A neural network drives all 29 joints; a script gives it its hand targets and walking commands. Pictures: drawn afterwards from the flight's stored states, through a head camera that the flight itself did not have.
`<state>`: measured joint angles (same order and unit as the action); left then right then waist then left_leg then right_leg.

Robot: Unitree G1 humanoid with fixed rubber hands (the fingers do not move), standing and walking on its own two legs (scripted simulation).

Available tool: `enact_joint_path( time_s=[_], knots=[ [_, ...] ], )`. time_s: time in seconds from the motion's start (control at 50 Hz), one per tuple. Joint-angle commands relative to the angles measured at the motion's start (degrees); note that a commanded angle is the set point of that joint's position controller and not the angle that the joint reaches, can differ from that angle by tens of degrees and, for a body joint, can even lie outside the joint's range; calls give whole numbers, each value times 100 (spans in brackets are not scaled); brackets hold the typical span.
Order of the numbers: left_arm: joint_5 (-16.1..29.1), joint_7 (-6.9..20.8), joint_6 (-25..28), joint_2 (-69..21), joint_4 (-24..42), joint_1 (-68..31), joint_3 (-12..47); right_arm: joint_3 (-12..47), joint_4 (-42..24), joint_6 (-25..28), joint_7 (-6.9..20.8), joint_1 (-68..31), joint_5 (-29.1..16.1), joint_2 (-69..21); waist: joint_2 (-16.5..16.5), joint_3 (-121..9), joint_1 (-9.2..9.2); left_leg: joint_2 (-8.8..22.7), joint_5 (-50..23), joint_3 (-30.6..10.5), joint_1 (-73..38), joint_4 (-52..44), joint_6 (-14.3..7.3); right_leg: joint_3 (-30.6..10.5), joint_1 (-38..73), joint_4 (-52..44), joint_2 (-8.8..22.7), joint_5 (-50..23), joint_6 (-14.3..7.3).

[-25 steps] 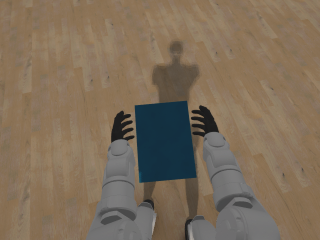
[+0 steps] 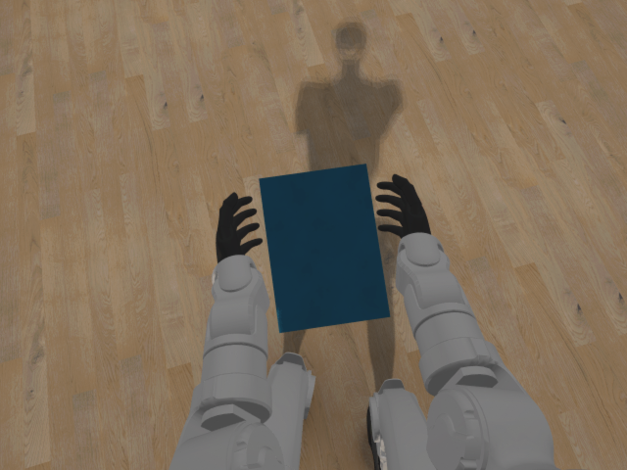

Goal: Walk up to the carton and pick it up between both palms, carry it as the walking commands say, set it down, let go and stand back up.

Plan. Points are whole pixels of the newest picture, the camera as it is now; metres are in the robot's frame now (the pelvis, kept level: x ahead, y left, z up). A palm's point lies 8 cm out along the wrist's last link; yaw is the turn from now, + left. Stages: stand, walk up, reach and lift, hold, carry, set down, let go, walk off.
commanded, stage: set down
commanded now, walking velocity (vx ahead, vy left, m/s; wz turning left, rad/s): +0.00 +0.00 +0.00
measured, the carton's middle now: (322, 249) +0.42 +0.07 -0.17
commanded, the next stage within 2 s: none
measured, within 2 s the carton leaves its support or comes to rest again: neither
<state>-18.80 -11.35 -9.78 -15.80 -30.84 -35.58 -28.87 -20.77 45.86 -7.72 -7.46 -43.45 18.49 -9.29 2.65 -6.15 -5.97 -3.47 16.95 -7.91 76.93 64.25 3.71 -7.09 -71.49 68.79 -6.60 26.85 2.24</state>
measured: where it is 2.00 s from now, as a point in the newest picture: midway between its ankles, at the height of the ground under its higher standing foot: (331, 439)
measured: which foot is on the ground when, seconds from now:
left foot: down 0.00-1.00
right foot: down 0.00-1.00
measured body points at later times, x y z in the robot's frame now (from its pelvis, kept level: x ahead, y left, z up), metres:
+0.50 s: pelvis -0.01 -0.01 -0.07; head +0.22 +0.01 +0.32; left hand +0.39 +0.18 -0.15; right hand +0.46 -0.05 -0.15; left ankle +0.11 +0.14 -0.62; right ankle +0.04 -0.13 -0.62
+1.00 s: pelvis -0.03 -0.01 -0.13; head +0.26 +0.01 +0.22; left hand +0.41 +0.19 -0.24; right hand +0.49 -0.04 -0.23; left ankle +0.11 +0.14 -0.62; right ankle +0.04 -0.13 -0.62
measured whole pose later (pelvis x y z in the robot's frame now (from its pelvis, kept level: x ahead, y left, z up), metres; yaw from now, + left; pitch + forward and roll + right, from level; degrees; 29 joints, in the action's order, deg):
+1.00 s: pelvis -0.03 -0.01 -0.13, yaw -2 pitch +42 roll -1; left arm -18.2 -11.2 -12.4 -12.6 -31.7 -52.4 -35.5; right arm -19.5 54.1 -10.0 -10.6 -65.3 17.6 -3.6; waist 3.2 -4.7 -7.2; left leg -6.3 22.6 -9.6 111.2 91.4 6.9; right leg -6.3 -106.1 97.0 -11.1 33.3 3.5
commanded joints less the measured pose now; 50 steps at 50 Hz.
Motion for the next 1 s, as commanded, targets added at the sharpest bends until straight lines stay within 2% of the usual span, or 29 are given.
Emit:
enact_joint_path(
  time_s=[0.0,0.24,0.5,0.98],
  knots=[
    [413,1346,28,-4920,-761,-2714,3044,2485,425,231,1317,-2582,-367,-4971,-75,-4264,-136,-570,-1164,890,-3582,-156,-66,671,294,-796,-545,-624,-126],
    [413,1265,100,-4450,-751,-3067,2849,2481,631,291,1100,-2827,-439,-4859,71,-4587,-215,-619,-1055,977,-2589,521,-62,679,-306,-129,-610,-619,-62],
    [426,1303,54,-4127,-749,-3760,2559,2399,767,239,949,-3469,-461,-4752,201,-4868,-311,-630,-834,1112,-1748,1177,-52,732,-789,453,-648,-430,-43],
    [501,1417,-232,-3983,-663,-5258,2311,2026,1215,-86,1086,-4761,-481,-4632,173,-5343,-392,-662,-747,1306,-787,2288,66,947,-1874,1673,-763,-192,-79]
  ],
)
